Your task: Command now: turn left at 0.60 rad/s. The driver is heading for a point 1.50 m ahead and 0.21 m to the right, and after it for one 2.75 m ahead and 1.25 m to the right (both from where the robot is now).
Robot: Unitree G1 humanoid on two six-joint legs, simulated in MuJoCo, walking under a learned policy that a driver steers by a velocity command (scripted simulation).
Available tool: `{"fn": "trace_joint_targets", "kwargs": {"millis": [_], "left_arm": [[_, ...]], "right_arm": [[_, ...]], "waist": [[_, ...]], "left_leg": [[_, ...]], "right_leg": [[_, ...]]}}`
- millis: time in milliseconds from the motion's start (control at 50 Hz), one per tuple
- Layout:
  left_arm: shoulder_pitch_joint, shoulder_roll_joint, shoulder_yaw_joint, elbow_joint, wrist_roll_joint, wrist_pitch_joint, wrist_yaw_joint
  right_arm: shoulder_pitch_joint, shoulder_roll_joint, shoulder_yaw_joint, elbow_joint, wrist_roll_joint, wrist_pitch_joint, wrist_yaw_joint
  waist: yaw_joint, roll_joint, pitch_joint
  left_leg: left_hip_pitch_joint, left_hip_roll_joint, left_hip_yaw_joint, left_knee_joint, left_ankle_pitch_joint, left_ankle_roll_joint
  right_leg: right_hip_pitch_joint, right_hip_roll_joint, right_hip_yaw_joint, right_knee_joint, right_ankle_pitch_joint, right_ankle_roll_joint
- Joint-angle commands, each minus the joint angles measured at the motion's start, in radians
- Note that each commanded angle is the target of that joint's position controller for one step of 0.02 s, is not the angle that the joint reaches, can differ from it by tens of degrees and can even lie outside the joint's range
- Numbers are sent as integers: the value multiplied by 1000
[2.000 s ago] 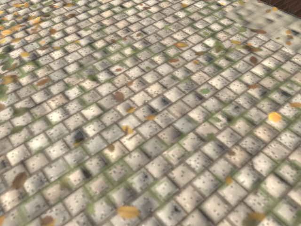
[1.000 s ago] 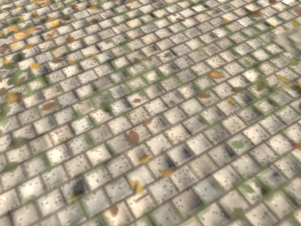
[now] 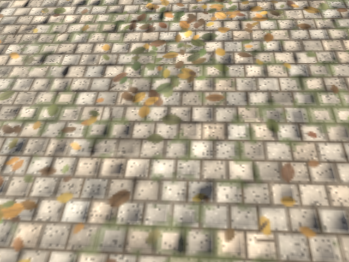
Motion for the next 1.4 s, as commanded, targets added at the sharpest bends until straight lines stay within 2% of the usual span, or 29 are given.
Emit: {"fn": "trace_joint_targets", "kwargs": {"millis": [20,80,120,160,180,200,220,240,260,320,480,600,640,680,700,720,740,780,820,920,1120,1200,1220,1240,1260,1280,1300,1340,1400], "left_arm": [[49,172,52,-39,4,-9,-3],[40,193,57,-32,6,-9,-20],[57,210,61,-24,10,-5,-33],[34,199,57,-19,-5,9,-42],[35,144,41,-20,-3,11,-46],[3,26,4,-76,2,11,-61],[-69,117,26,-98,20,15,-56],[-91,168,44,-95,5,13,-65],[-49,166,45,-69,-8,5,-80],[53,163,52,16,17,-12,-95],[-102,110,40,-8,16,-15,-95],[-206,93,24,-58,11,-31,-99],[-158,97,25,-51,7,-36,-90],[47,125,43,12,5,-44,-64],[220,162,57,67,16,-54,-50],[351,279,84,84,38,-62,-38],[345,300,85,102,9,-58,-51],[142,188,61,75,-17,-57,-63],[100,132,41,89,-13,-67,-62],[160,153,48,129,-27,-92,-58],[309,172,59,162,-14,-77,-37],[225,209,70,133,-7,-75,-31],[217,199,68,130,-14,-80,-39],[223,124,47,94,-26,-87,-45],[341,60,36,65,-53,-80,-43],[321,146,46,101,-20,-61,-33],[247,150,50,101,-11,-56,-42],[184,124,48,90,2,-44,-60],[163,105,45,77,11,-15,-81]], "right_arm": [[-58,-43,1,-98,3,-7,7],[-63,-26,15,-114,12,-12,5],[-54,-28,21,-117,11,-19,2],[27,-15,29,-83,-6,-37,0],[110,-33,27,-46,-14,-51,-6],[194,-138,9,-48,-24,-64,-16],[192,-204,-7,-51,-20,-71,-26],[155,-141,11,-38,-16,-73,-33],[103,-98,29,-38,-8,-81,-35],[70,-63,43,-33,-1,-120,-41],[214,-62,39,56,3,-152,-39],[257,-83,37,119,-2,-163,-50],[232,-97,36,131,-4,-164,-54],[204,-120,31,142,-6,-162,-53],[199,-116,34,140,-5,-163,-53],[259,-25,59,102,21,-166,-48],[281,-29,53,101,8,-172,-42],[154,-65,48,83,-15,-178,-34],[121,-32,56,71,-26,-173,-27],[45,-10,64,42,-36,-133,-19],[-313,-2,80,-87,-14,-145,-15],[-124,-62,57,-42,-9,-166,-34],[8,-98,43,-11,-19,-180,-48],[174,-174,26,-10,-45,-186,-68],[140,-244,7,-14,-52,-170,-68],[88,-153,18,-22,-34,-158,-62],[31,-64,39,-32,-24,-159,-58],[11,-23,50,-15,-23,-166,-56],[49,-25,47,17,-6,-192,-51]], "waist": [[42,-202,-84],[42,-231,-99],[47,-242,-120],[-16,-189,-102],[-51,-81,-104],[-86,233,-115],[-114,192,28],[-84,108,89],[-37,110,103],[4,74,32],[-45,37,62],[-54,46,86],[-18,50,66],[82,30,-60],[152,-1,-174],[161,-192,-323],[113,-320,-370],[49,-108,-116],[-1,-91,-37],[-17,-95,-18],[90,-118,-12],[-9,-126,-85],[-72,-71,-165],[-124,42,-330],[-38,275,-390],[-22,113,-284],[-20,9,-170],[-1,25,-89],[19,59,-81]], "left_leg": [[-71,26,41,-116,-32,0],[80,16,83,-275,-76,33],[157,1,115,-389,-67,64],[374,-24,142,-635,62,112],[539,12,51,-718,24,132],[638,336,-402,-880,-306,210],[442,446,-593,-967,-303,315],[397,394,-496,-969,-308,314],[380,333,-412,-981,-260,281],[438,226,-219,-972,71,238],[517,241,-144,-981,245,281],[535,272,-96,-922,534,266],[523,275,-72,-865,712,242],[496,234,-18,-602,1039,205],[381,187,30,-373,945,185],[100,76,92,1,519,141],[-88,-63,15,208,-65,131],[-178,67,-15,247,78,147],[-118,126,-5,111,138,135],[-136,138,39,-35,210,61],[-155,74,50,-445,403,24],[167,19,48,-577,266,76],[361,62,18,-626,275,107],[591,311,-226,-650,56,158],[749,517,-671,-772,-21,257],[647,486,-671,-778,-88,260],[525,431,-495,-787,-20,238],[391,344,-255,-830,211,201],[351,310,-104,-858,427,199]], "right_leg": [[179,-262,158,-83,388,-170],[104,-259,127,-48,431,-166],[71,-260,141,-65,200,-156],[-88,-225,112,-23,-95,-107],[-239,-172,56,83,-250,-57],[-474,-49,-76,415,-432,25],[-586,0,40,508,-376,27],[-563,-46,108,542,-262,22],[-539,-49,113,528,-175,22],[-472,-46,88,567,-17,34],[-609,-60,78,456,104,71],[-495,-30,46,248,92,11],[-366,4,26,191,51,-28],[-72,82,-6,120,33,-68],[176,44,34,101,34,-94],[451,-246,442,29,-227,-181],[487,-369,897,-170,-214,-247],[234,-301,659,-174,-165,-235],[69,-198,486,-212,16,-192],[-6,-133,367,-273,180,-217],[145,-110,398,-150,420,-164],[117,-94,430,41,577,-104],[56,-32,382,234,543,-81],[-70,29,310,517,255,-63],[-377,163,207,745,-344,-40],[-460,72,217,840,-278,-50],[-453,38,214,828,-178,-46],[-412,-13,198,764,-105,-24],[-401,-25,179,753,-67,-5]]}}
Keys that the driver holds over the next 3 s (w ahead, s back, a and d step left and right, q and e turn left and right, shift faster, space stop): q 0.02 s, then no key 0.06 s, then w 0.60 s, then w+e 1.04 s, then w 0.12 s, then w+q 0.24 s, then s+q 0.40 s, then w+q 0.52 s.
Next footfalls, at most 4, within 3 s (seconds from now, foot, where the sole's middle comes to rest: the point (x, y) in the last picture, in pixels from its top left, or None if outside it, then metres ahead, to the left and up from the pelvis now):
0.18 left None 0.01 0.12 -0.78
0.70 right None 0.36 -0.05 -0.78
1.22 left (162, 212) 0.67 0.13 -0.78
1.76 right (229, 169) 0.85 -0.16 -0.78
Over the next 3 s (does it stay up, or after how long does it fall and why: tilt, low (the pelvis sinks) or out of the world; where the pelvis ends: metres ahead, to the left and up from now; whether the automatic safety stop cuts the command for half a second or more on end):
stays up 1.05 -0.20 0.00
